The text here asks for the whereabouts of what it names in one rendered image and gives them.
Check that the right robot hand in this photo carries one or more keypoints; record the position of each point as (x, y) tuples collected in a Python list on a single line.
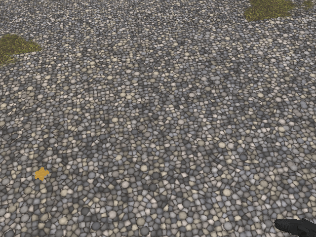
[(302, 228)]

